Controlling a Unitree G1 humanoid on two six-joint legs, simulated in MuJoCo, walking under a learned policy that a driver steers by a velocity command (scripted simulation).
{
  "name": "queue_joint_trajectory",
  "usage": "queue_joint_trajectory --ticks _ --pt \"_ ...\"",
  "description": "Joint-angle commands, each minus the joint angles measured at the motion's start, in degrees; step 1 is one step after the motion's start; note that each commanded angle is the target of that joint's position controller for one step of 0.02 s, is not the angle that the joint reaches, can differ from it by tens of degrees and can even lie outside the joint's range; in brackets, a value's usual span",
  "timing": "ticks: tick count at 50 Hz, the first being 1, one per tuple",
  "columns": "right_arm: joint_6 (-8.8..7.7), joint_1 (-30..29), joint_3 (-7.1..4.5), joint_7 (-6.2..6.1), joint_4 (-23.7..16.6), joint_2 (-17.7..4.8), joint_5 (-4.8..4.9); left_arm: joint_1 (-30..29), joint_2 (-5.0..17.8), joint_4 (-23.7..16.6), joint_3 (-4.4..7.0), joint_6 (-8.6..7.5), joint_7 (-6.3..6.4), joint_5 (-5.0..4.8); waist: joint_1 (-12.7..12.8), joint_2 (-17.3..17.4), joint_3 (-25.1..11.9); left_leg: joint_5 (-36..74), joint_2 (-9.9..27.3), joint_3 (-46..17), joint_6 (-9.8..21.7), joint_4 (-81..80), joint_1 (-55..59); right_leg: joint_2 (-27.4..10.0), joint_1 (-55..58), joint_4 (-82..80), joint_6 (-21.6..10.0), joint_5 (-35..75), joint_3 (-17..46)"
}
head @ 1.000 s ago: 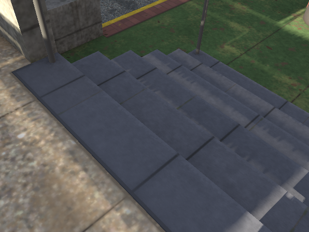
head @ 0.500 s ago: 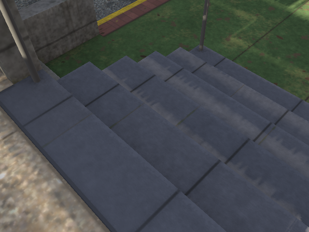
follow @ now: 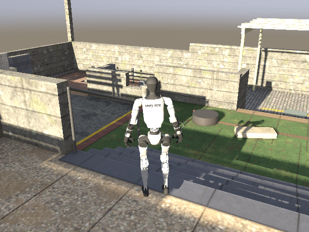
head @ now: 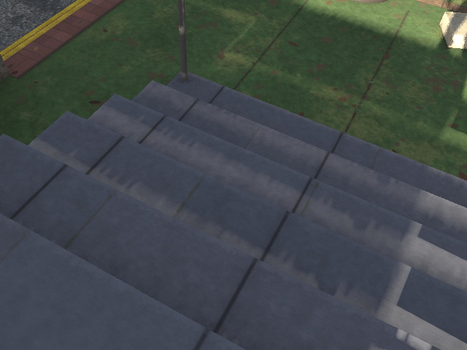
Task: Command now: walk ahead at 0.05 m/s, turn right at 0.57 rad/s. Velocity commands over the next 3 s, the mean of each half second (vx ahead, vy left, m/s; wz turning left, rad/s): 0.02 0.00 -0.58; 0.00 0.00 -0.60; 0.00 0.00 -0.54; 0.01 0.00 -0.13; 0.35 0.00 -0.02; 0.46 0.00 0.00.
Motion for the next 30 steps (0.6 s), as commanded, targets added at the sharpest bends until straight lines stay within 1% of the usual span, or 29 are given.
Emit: queue_joint_trajectory --ticks 1,3,5,6,7,8,9,10,11,12,13,14,15,16,17,18,19,20,21,22,23,24,25,26,28,30 --pt "-0.02 1.8 -2.27 0.23 -3.0 -8.5 -0.18 1.8 2.0 -4.4 0.04 0.72 -0.81 -0.11 -0.2 10.5 -7.2 17.7 15.0 -8.9 9.8 -7.0 8.1 -1.9 -0.6 -4.1 0.3 1.4 -1.1" --pt "0.29 1.2 -2.66 0.74 -3.6 -9.3 -0.38 -0.2 1.6 -6.1 -0.47 0.89 -1.34 -0.34 -0.6 11.3 -7.1 13.9 15.0 -6.8 9.2 -6.9 5.9 -2.5 3.2 -9.9 -0.4 1.8 -2.6" --pt "0.63 1.4 -3.14 1.18 -4.0 -10.3 -0.49 -1.3 1.8 -7.5 -0.66 0.81 -1.61 -0.58 -1.1 12.3 -7.3 12.3 15.5 -5.6 8.8 -5.7 5.1 -2.1 6.5 -14.4 -1.3 0.9 -4.6" --pt "-2.88 -2.4 -4.65 0.96 -6.7 -12.1 -3.03 4.9 0.8 -6.2 -2.45 -2.96 -3.0 1.88 0.0 2.3 -2.5 -1.3 21.1 -11.9 13.6 -14.8 0.1 -7.3 7.4 -16.1 -1.9 5.5 1.0" --pt "-0.64 0.0 -4.29 1.27 -3.9 -12.8 -0.16 -1.5 2.1 -8.3 -0.47 -0.95 -2.12 -0.26 -0.3 12.5 -6.8 6.5 16.9 -6.5 8.3 -5.4 5.7 -2.8 9.1 -19.7 -2.3 -0.5 -5.5" --pt "0.42 1.7 -4.05 1.75 -3.8 -11.3 0.65 -1.6 2.8 -9.4 -0.58 -0.68 -1.76 -0.45 -1.4 12.7 -8.1 12.0 15.1 -3.2 7.1 -2.2 7.8 -1.4 9.0 -23.3 -2.7 2.2 -6.9" --pt "1.01 2.2 -4.14 1.9 -4.0 -11.4 1.01 -0.1 2.3 -9.3 -0.6 -0.92 -1.58 -0.45 -0.4 11.8 -9.0 12.1 14.9 -1.5 5.0 1.3 7.3 -0.4 12.5 -29.8 -3.5 6.6 -7.6" --pt "1.63 3.4 -4.29 1.98 -3.7 -11.1 0.87 2.0 3.3 -8.9 -0.3 -1.45 -1.17 -0.18 0.7 8.2 -9.0 7.6 14.0 0.5 1.3 6.0 2.9 -0.8 18.1 -36.9 -4.4 12.7 -4.8" --pt "2.28 5.0 -3.85 2.54 -4.5 -8.5 0.68 3.2 8.1 -9.3 0.78 -2.13 -0.47 0.58 0.6 -5.5 -8.1 -7.3 8.9 4.9 -3.2 19.1 -6.6 -11.6 22.9 -45.9 -7.0 17.3 12.0" --pt "3.08 2.5 -2.8 1.89 -8.8 -5.6 0.55 4.4 16.4 -10.5 2.64 -2.26 -0.37 0.18 1.3 -16.5 -4.9 -29.1 -0.8 2.5 -6.3 27.7 -20.6 -24.8 22.4 -45.8 -15.6 38.5 30.0" --pt "3.94 -1.2 -3.17 1.13 -8.9 -8.4 0.33 8.5 14.8 -9.6 3.07 -2.11 0.01 -0.01 5.0 -9.0 -6.5 -28.8 0.5 -5.4 -6.2 35.9 -20.6 -24.3 22.3 -44.1 -20.0 41.2 26.7" --pt "4.14 -1.3 -3.29 1.13 -8.8 -8.1 1.24 6.3 11.0 -9.4 1.82 -2.0 0.44 -0.32 2.8 -6.7 -4.8 -24.0 1.0 -7.5 -5.9 38.3 -21.3 -20.2 21.5 -43.2 -19.1 38.9 21.6" --pt "3.71 -0.6 -3.38 1.19 -8.0 -8.2 1.73 2.1 8.5 -10.0 1.01 -1.82 0.84 -0.36 0.6 -5.4 -3.4 -18.5 1.7 -8.6 -5.6 36.9 -20.5 -15.8 20.0 -43.4 -16.3 36.0 17.0" --pt "3.4 0.3 -3.77 1.25 -7.7 -9.3 1.13 -0.9 7.4 -10.8 0.61 -1.86 1.15 -0.72 -0.7 -6.4 -4.0 -15.3 1.6 -8.5 -5.5 36.1 -19.8 -13.1 20.5 -43.0 -14.6 36.4 14.8" --pt "3.33 1.8 -3.99 1.48 -6.8 -9.9 0.44 -1.7 6.5 -11.4 0.34 -1.97 1.19 -0.83 -0.9 -6.2 -5.7 -13.6 0.7 -7.8 -5.7 37.4 -18.2 -11.8 20.9 -42.2 -14.5 40.5 13.6" --pt "3.46 2.4 -3.98 1.7 -6.6 -9.7 0.34 -1.1 6.4 -11.5 0.27 -2.1 0.98 -0.87 -0.9 -4.7 -7.2 -13.1 0.0 -7.8 -5.8 38.0 -17.2 -11.5 21.2 -41.6 -14.6 42.1 13.4" --pt "3.61 2.1 -3.81 1.85 -6.8 -9.1 0.51 -0.3 6.7 -11.4 0.4 -2.26 0.8 -0.9 -0.7 -3.5 -7.7 -13.0 -0.4 -7.8 -5.9 37.3 -16.9 -11.5 21.5 -41.5 -14.8 41.8 13.8" --pt "0.88 6.6 -3.86 0.73 -6.7 -9.3 -1.59 0.6 4.9 -12.6 -0.2 -7.12 -1.43 2.28 -2.0 -8.8 -7.8 -11.6 -1.0 -10.9 -6.4 41.9 -16.5 -15.2 17.4 -45.6 -18.1 33.5 18.8" --pt "-0.45 6.0 -4.62 -0.34 -6.1 -11.7 -1.3 0.6 4.3 -12.9 0.07 -9.94 -1.84 1.91 -1.3 -5.7 -6.8 -11.1 -0.4 -12.2 -6.7 43.1 -17.3 -15.6 16.6 -46.6 -18.1 25.1 20.4" --pt "-0.97 4.9 -4.22 -1.09 -6.4 -11.1 -1.22 -1.1 4.8 -13.5 0.04 -11.58 -2.05 1.43 -1.8 -4.3 -6.3 -10.0 -0.5 -12.2 -7.2 41.8 -17.8 -14.5 15.4 -46.8 -17.1 21.0 19.9" --pt "-0.99 4.3 -3.74 -1.38 -6.5 -10.2 -1.24 -1.7 5.4 -13.7 0.12 -12.33 -2.16 1.15 -1.6 -3.1 -6.0 -8.9 -0.4 -11.8 -7.7 38.5 -17.8 -13.2 15.6 -46.6 -16.4 18.9 19.4" --pt "-0.75 3.5 -3.02 -1.41 -6.8 -8.9 -1.09 -1.3 6.0 -13.9 0.26 -12.49 -2.17 0.79 -0.9 -2.3 -6.2 -8.7 -0.1 -11.2 -8.4 33.2 -17.9 -12.5 17.2 -46.2 -16.1 18.9 19.7" --pt "-0.43 3.1 -2.38 -1.18 -7.0 -7.7 -0.86 -0.6 6.7 -14.0 0.55 -12.19 -2.17 0.35 -0.2 -1.8 -6.6 -9.2 0.1 -10.8 -8.9 28.2 -16.7 -12.3 18.6 -45.8 -16.2 18.6 20.6" --pt "-0.3 3.1 -1.89 -0.87 -7.1 -6.9 -0.6 0.1 7.2 -14.3 0.84 -11.83 -2.29 0.12 0.5 -2.2 -7.1 -10.5 0.0 -10.3 -9.1 24.2 -15.1 -12.2 19.2 -45.3 -16.7 18.2 21.5" --pt "-0.79 3.4 -1.55 -0.24 -7.4 -7.4 -0.31 1.8 7.8 -14.7 1.33 -11.18 -2.61 0.08 2.0 -3.1 -7.5 -14.3 -0.4 -9.6 -8.4 18.0 -12.1 -12.9 19.7 -43.8 -18.2 19.2 24.2" --pt "-1.86 3.4 -1.45 0.17 -8.0 -8.5 -0.04 2.7 8.5 -14.7 1.68 -10.62 -2.73 0.29 2.7 -3.5 -8.3 -15.2 -1.8 -8.8 -7.2 12.8 -9.6 -13.4 20.0 -42.6 -19.4 22.9 27.3"
Next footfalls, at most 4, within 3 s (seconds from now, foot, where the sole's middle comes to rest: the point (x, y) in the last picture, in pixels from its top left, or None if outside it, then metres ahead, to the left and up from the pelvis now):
0.22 right None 0.03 -0.13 -0.78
0.70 left None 0.09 0.10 -0.78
1.20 right None -0.02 -0.15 -0.78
1.68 left None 0.13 -0.03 -0.78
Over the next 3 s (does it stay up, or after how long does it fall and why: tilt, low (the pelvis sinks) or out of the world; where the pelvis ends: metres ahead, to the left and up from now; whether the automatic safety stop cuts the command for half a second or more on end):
stays up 0.28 -0.34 -0.01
